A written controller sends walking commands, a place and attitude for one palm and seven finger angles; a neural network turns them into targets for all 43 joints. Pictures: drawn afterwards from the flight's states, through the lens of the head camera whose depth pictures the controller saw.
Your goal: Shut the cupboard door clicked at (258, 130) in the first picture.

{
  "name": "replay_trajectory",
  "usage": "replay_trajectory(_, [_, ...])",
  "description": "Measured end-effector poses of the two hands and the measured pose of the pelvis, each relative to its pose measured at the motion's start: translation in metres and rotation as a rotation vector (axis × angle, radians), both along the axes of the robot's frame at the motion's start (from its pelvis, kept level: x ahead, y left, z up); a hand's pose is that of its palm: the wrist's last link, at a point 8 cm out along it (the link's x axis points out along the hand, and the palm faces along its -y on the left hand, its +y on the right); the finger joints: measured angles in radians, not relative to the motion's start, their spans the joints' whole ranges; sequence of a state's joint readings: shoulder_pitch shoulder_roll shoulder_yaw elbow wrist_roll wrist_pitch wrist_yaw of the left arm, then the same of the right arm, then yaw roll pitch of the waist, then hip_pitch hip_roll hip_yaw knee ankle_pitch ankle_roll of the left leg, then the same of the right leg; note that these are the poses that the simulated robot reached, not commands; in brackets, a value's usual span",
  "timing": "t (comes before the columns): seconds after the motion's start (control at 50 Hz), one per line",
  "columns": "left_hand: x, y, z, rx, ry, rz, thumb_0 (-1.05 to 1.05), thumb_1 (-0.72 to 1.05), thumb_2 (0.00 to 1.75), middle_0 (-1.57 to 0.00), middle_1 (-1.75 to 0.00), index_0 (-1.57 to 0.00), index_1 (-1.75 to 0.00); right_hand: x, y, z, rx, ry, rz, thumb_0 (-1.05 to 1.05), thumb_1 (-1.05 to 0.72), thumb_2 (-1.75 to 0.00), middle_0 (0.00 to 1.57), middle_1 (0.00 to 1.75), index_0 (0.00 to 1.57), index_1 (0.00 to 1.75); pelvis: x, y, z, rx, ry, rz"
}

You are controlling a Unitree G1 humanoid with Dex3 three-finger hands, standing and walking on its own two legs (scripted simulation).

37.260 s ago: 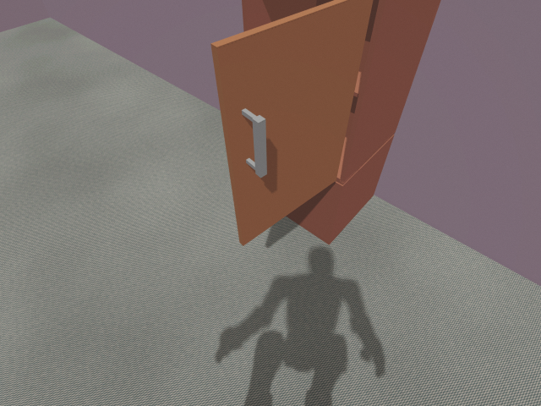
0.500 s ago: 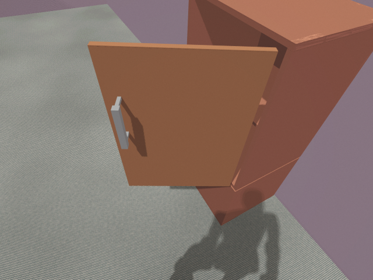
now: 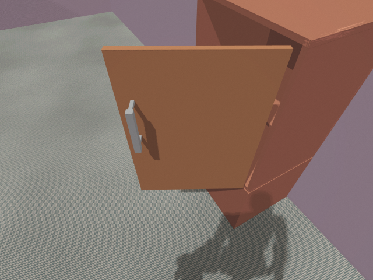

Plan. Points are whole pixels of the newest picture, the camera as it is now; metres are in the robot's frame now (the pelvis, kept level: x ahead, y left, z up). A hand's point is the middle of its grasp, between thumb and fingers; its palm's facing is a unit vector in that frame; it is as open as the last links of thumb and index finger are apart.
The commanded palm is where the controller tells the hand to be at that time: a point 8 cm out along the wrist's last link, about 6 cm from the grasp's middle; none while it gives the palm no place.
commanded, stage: look again from close up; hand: left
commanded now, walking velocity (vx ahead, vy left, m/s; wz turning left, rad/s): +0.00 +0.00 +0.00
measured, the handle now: (135, 127) +0.48 +0.17 +0.04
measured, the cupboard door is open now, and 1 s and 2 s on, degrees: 62 62 62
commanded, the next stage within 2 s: raise the hand and make a fist in 0.08 s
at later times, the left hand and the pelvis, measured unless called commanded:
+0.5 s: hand (118, 249) +0.18 +0.15 +0.00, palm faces +0.07 -1.00 +0.00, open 6.7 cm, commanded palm +0.11 +0.22 -0.05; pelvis -0.02 -0.03 -0.05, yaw +2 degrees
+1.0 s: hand (107, 259) +0.17 +0.17 -0.02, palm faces +0.09 -1.00 +0.00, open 4.3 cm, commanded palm +0.13 +0.22 -0.01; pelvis -0.03 -0.03 -0.07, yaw +3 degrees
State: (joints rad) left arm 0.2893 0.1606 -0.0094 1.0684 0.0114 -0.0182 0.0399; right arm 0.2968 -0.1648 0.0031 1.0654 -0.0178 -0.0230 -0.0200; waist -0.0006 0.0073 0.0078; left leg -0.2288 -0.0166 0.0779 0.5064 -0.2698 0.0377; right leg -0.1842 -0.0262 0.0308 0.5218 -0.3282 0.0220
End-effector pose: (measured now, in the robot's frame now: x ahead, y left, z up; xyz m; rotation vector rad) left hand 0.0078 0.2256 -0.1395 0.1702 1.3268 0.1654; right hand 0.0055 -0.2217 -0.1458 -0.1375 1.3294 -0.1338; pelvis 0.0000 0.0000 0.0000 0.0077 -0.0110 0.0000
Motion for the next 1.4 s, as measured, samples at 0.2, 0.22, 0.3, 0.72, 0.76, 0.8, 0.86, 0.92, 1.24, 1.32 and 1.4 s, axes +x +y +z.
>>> replay_trajectory(0.2, [0.001,0.003,-0.004,-0.014,0.030,0.001,0.00,0.90,0.90,-0.19,-0.30,-0.20,-0.29,0.020,-0.005,0.008,-0.034,-0.009,0.017,0.01,-0.91,-0.89,0.20,0.30,0.20,0.30,0.006,0.003,0.001,-0.007,0.008,0.001])
replay_trajectory(0.22, [0.012,0.008,0.001,-0.015,-0.027,0.065,0.01,0.90,0.90,-0.20,-0.30,-0.20,-0.29,0.024,-0.007,0.010,-0.048,-0.046,0.020,0.01,-0.91,-0.89,0.20,0.30,0.20,0.30,0.004,0.002,0.000,-0.012,0.005,0.008])
replay_trajectory(0.3, [0.094,0.019,0.074,0.069,-0.602,0.101,0.02,0.90,0.89,-0.21,-0.31,-0.21,-0.31,0.059,-0.017,0.024,-0.087,-0.344,0.030,0.01,-0.91,-0.89,0.20,0.30,0.20,0.30,0.001,-0.002,-0.008,0.013,0.009,0.027])
replay_trajectory(0.72, [0.065,0.003,0.110,0.050,-1.346,-0.022,0.02,0.90,0.90,-0.52,-0.65,-0.52,-0.65,0.206,-0.034,0.012,-0.070,-0.864,0.324,0.01,-0.90,-0.89,0.20,0.30,0.20,0.30,-0.037,-0.045,-0.098,-0.048,0.232,0.089])
replay_trajectory(0.76, [0.081,-0.004,0.129,0.033,-1.468,-0.088,0.02,0.90,0.90,-0.55,-0.69,-0.55,-0.68,0.201,-0.028,0.001,-0.046,-0.854,0.314,0.01,-0.90,-0.89,0.20,0.30,0.20,0.30,-0.040,-0.046,-0.101,-0.056,0.230,0.091])
replay_trajectory(0.8, [0.103,-0.013,0.139,-0.031,-1.515,-0.172,0.02,0.90,0.90,-0.59,-0.73,-0.59,-0.72,0.191,-0.022,-0.009,-0.019,-0.831,0.282,0.01,-0.90,-0.89,0.20,0.30,0.20,0.30,-0.042,-0.045,-0.102,-0.057,0.230,0.088])
replay_trajectory(0.86, [0.134,-0.025,0.131,-0.161,-1.398,-0.255,0.01,0.90,0.90,-0.64,-0.79,-0.64,-0.78,0.168,-0.019,-0.017,0.013,-0.770,0.205,0.01,-0.90,-0.89,0.20,0.30,0.20,0.30,-0.042,-0.044,-0.097,-0.044,0.228,0.077])
replay_trajectory(0.92, [0.145,-0.024,0.119,-0.224,-1.216,-0.212,0.01,0.90,0.90,-0.70,-0.84,-0.70,-0.84,0.143,-0.021,-0.016,0.019,-0.702,0.128,0.01,-0.90,-0.89,0.21,0.30,0.20,0.30,-0.038,-0.040,-0.086,-0.025,0.218,0.063])
replay_trajectory(1.24, [0.128,0.009,0.132,-0.167,-1.304,-0.161,0.01,0.90,0.90,-0.99,-1.17,-0.99,-1.16,0.129,-0.025,0.009,-0.119,-0.662,0.177,0.02,-0.90,-0.89,0.20,0.30,0.20,0.30,-0.036,-0.007,-0.073,-0.059,0.211,0.063])
replay_trajectory(1.32, [0.135,0.019,0.147,-0.141,-1.318,-0.149,0.02,0.89,0.90,-1.07,-1.25,-1.07,-1.24,0.144,-0.005,0.026,-0.095,-0.729,0.177,0.02,-0.90,-0.89,0.20,0.30,0.20,0.30,-0.034,-0.001,-0.066,-0.060,0.190,0.058])
replay_trajectory(1.4, [0.137,0.036,0.171,-0.073,-1.385,-0.093,0.02,0.89,0.90,-1.14,-1.33,-1.14,-1.32,0.158,0.017,0.039,-0.045,-0.776,0.204,0.01,-0.90,-0.89,0.20,0.30,0.20,0.30,-0.029,0.004,-0.059,-0.064,0.169,0.062])
